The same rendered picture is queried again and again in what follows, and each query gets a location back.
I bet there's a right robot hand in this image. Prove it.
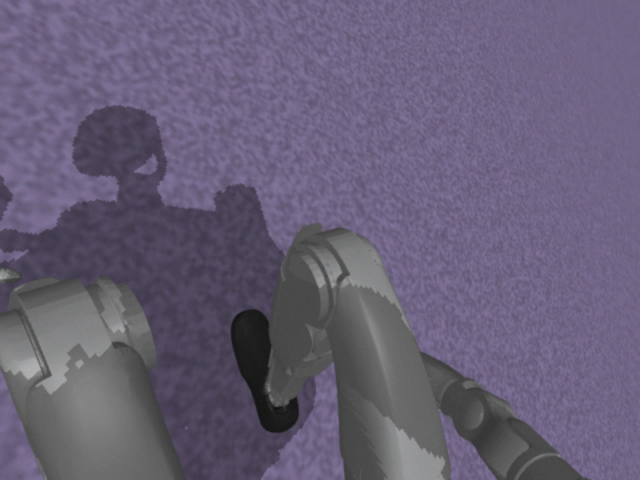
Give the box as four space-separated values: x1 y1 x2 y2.
420 351 465 411

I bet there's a right robot arm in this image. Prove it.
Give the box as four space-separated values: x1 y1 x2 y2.
441 378 591 480

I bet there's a left robot hand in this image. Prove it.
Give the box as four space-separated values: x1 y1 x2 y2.
0 267 22 284

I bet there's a right robot foot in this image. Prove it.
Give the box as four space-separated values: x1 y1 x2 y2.
231 309 299 433

